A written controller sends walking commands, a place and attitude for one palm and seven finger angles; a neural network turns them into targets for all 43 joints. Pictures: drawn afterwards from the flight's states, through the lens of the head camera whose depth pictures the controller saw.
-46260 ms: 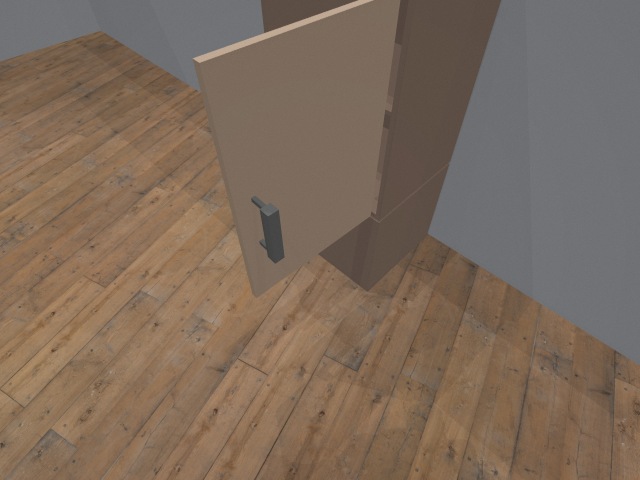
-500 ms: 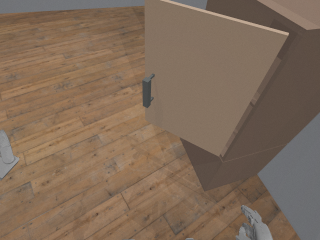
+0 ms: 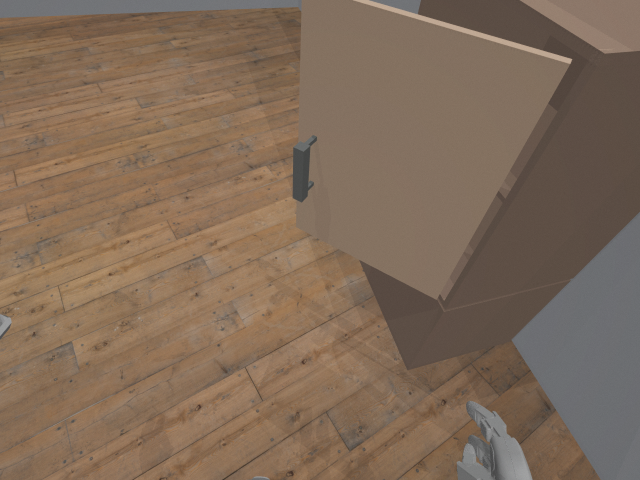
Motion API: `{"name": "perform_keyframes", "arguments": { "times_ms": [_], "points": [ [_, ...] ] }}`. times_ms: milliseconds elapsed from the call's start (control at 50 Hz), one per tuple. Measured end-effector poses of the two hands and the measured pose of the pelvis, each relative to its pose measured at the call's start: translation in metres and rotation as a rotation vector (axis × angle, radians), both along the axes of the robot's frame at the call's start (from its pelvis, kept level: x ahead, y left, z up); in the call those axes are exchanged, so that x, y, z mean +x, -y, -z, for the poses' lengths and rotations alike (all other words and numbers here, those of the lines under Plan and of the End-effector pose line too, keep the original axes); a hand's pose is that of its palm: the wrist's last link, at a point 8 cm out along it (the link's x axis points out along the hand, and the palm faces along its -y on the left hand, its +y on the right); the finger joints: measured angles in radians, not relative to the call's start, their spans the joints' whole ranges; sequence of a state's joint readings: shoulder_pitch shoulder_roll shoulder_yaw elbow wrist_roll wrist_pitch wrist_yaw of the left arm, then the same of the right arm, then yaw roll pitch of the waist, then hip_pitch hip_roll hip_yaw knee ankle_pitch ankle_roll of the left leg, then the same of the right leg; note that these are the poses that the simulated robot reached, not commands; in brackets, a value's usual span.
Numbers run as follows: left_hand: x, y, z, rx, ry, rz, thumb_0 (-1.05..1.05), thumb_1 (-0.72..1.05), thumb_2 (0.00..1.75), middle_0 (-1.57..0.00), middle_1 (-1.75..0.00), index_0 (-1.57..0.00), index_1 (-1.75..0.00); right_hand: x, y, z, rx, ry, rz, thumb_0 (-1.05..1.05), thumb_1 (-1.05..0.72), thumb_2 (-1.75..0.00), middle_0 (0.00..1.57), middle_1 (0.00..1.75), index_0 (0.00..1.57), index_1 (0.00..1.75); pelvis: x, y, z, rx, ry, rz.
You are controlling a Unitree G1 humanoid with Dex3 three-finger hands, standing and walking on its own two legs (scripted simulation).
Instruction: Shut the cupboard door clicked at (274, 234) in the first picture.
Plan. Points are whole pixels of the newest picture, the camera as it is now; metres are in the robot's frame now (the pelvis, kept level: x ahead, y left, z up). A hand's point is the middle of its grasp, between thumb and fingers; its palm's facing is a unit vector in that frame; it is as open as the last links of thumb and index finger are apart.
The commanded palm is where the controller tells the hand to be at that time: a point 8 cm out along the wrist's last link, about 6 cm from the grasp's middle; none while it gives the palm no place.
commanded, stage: step back with the hand held close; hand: left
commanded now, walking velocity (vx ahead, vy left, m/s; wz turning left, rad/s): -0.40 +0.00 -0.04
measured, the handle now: (306, 168) +0.74 +0.11 -0.09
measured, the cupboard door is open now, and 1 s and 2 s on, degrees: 42 42 42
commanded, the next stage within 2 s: stop stepping back and stand still in 0.22 s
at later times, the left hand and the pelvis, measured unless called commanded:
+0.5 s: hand out of the picture +0.07 +0.24 +0.15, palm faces +0.29 -0.81 -0.51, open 7.4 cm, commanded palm +0.02 +0.26 +0.19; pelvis -0.15 -0.02 +0.01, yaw -5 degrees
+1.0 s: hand out of the picture -0.05 +0.25 +0.18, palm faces +0.45 -0.77 -0.44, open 7.4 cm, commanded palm -0.10 +0.28 +0.19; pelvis -0.25 -0.02 +0.01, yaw -1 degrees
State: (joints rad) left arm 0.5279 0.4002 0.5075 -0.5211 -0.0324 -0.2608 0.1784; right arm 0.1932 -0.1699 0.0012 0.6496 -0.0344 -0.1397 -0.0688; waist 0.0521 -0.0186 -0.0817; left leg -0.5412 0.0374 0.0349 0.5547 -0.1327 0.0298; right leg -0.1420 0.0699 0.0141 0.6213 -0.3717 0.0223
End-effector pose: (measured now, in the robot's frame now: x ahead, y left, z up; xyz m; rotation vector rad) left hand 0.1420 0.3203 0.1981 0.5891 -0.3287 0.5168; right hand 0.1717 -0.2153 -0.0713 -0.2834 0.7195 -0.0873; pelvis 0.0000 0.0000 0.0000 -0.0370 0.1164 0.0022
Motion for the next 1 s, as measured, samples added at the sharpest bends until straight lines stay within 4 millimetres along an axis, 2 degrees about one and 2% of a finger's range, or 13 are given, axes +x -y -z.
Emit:
{"name": "perform_keyframes", "arguments": {
  "times_ms": [80, 120, 180, 260, 340, 440, 500, 560, 620, 680, 780, 880, 1000],
  "points": [
    [0.009, 0.03, 0.01, -0.017, -0.052, 0.087, 0.02, 0.89, 0.9, -0.21, -0.3, -0.21, -0.3, -0.009, 0.004, 0.008, 0.056, 0.039, -0.016, 0.02, -0.9, -0.89, 0.21, 0.3, 0.21, 0.3, -0.04, 0.011, 0.002, 0.006, 0.001, 0.069],
    [0.011, 0.05, 0.012, -0.017, -0.086, 0.168, 0.02, 0.89, 0.9, -0.21, -0.3, -0.21, -0.3, -0.023, 0.01, 0.011, 0.078, 0.04, 0.015, 0.01, -0.9, -0.89, 0.21, 0.3, 0.21, 0.3, -0.059, 0.014, 0.001, -0.013, 0.023, 0.071],
    [0.002, 0.069, 0.001, 0.028, -0.108, 0.277, 0.02, 0.89, 0.9, -0.21, -0.3, -0.21, -0.3, -0.053, 0.023, 0.0, 0.087, 0.008, 0.094, 0.02, -0.9, -0.89, 0.21, 0.3, 0.21, 0.3, -0.07, 0.021, -0.006, 0.019, 0.026, 0.073],
    [-0.019, 0.062, -0.015, 0.083, -0.168, 0.301, 0.02, 0.88, 0.9, -0.22, -0.3, -0.22, -0.3, -0.091, 0.044, -0.027, 0.014, -0.014, 0.167, 0.02, -0.9, -0.89, 0.21, 0.3, 0.21, 0.3, -0.075, 0.022, -0.021, 0.028, 0.021, 0.125],
    [-0.036, 0.054, -0.022, 0.067, -0.136, 0.303, 0.02, 0.88, 0.9, -0.22, -0.3, -0.22, -0.3, -0.122, 0.065, -0.038, -0.054, 0.021, 0.203, 0.02, -0.9, -0.89, 0.21, 0.3, 0.21, 0.3, -0.092, 0.014, -0.022, -0.015, 0.051, 0.119],
    [-0.071, 0.046, 0.004, -0.027, -0.196, 0.228, 0.01, 0.89, 0.9, -0.22, -0.3, -0.22, -0.3, -0.171, 0.075, -0.037, -0.059, 0.028, 0.242, 0.02, -0.9, -0.89, 0.2, 0.3, 0.2, 0.3, -0.126, 0.015, -0.019, -0.012, 0.107, 0.103],
    [-0.103, 0.045, 0.024, -0.057, -0.256, 0.178, 0.02, 0.89, 0.9, -0.22, -0.3, -0.22, -0.3, -0.201, 0.074, -0.031, -0.051, 0.024, 0.252, 0.02, -0.9, -0.89, 0.2, 0.3, 0.2, 0.3, -0.145, 0.023, -0.014, -0.001, 0.135, 0.094],
    [-0.137, 0.05, 0.031, -0.055, -0.225, 0.128, 0.02, 0.89, 0.9, -0.22, -0.3, -0.22, -0.3, -0.224, 0.073, -0.017, -0.044, 0.008, 0.218, 0.02, -0.9, -0.89, 0.2, 0.3, 0.2, 0.3, -0.163, 0.032, -0.005, 0.027, 0.139, 0.059],
    [-0.167, 0.057, 0.02, -0.09, -0.105, 0.117, 0.02, 0.89, 0.9, -0.22, -0.3, -0.22, -0.3, -0.244, 0.07, -0.006, -0.057, -0.054, 0.156, 0.02, -0.9, -0.89, 0.21, 0.3, 0.2, 0.3, -0.184, 0.033, -0.003, 0.034, 0.15, 0.047],
    [-0.188, 0.059, 0.0, -0.083, 0.032, 0.132, 0.02, 0.89, 0.9, -0.22, -0.3, -0.22, -0.3, -0.261, 0.066, -0.005, -0.059, -0.08, 0.135, 0.02, -0.9, -0.89, 0.21, 0.3, 0.21, 0.3, -0.197, 0.03, -0.005, 0.046, 0.152, 0.035],
    [-0.204, 0.038, -0.01, -0.045, 0.13, 0.134, 0.02, 0.89, 0.9, -0.22, -0.3, -0.22, -0.3, -0.277, 0.055, -0.003, -0.07, 0.001, 0.161, 0.02, -0.9, -0.89, 0.21, 0.3, 0.21, 0.3, -0.218, 0.013, 0.004, 0.01, 0.131, 0.023],
    [-0.21, 0.02, -0.005, -0.002, 0.032, 0.088, 0.02, 0.89, 0.9, -0.21, -0.3, -0.21, -0.3, -0.298, 0.033, 0.0, 0.022, 0.035, 0.177, 0.02, -0.9, -0.89, 0.21, 0.3, 0.21, 0.3, -0.242, 0.011, 0.0, 0.022, 0.163, 0.03],
    [-0.235, 0.038, 0.004, -0.048, -0.08, 0.085, 0.02, 0.89, 0.9, -0.21, -0.3, -0.21, -0.3, -0.322, 0.021, 0.007, 0.081, -0.045, 0.141, 0.02, -0.9, -0.89, 0.21, 0.3, 0.21, 0.3, -0.249, 0.021, -0.01, 0.016, 0.143, 0.027]
  ]
}}
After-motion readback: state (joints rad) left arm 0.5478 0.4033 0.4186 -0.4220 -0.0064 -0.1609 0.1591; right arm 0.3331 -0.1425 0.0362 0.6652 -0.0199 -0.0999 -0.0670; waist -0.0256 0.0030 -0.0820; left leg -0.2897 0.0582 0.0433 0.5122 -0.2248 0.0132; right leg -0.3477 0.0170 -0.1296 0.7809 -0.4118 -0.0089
